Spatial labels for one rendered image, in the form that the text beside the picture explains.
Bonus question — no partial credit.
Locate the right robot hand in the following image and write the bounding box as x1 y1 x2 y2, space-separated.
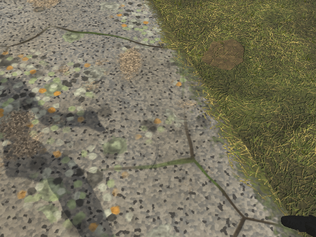
280 214 316 237

